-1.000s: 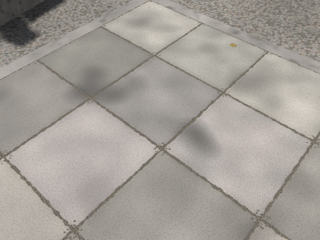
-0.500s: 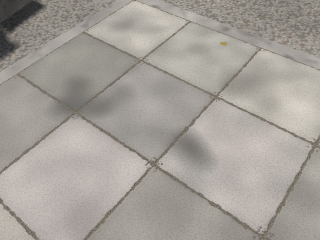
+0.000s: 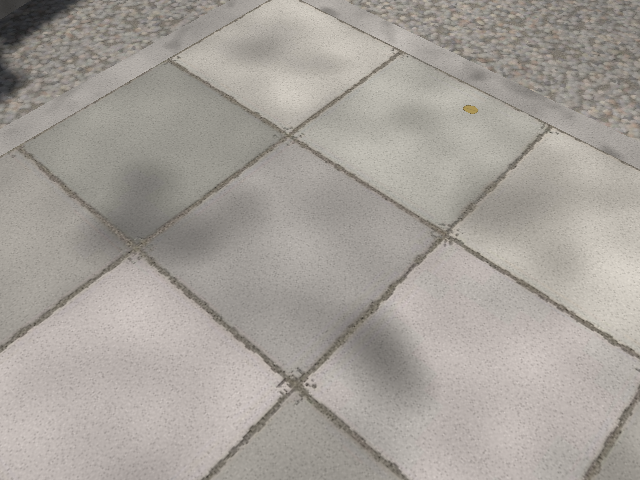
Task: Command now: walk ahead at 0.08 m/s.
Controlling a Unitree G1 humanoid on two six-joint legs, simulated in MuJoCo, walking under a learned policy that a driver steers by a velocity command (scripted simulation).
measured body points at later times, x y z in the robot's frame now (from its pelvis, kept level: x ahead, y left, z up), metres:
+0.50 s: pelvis +0.05 -0.03 +0.02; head +0.04 -0.03 +0.47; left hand +0.02 +0.19 -0.14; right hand +0.05 -0.25 -0.14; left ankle +0.10 +0.05 -0.72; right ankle +0.03 -0.13 -0.72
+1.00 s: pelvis +0.08 -0.04 +0.02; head +0.08 -0.04 +0.47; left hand +0.04 +0.16 -0.14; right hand +0.06 -0.25 -0.14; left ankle +0.10 +0.05 -0.72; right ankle +0.03 -0.13 -0.72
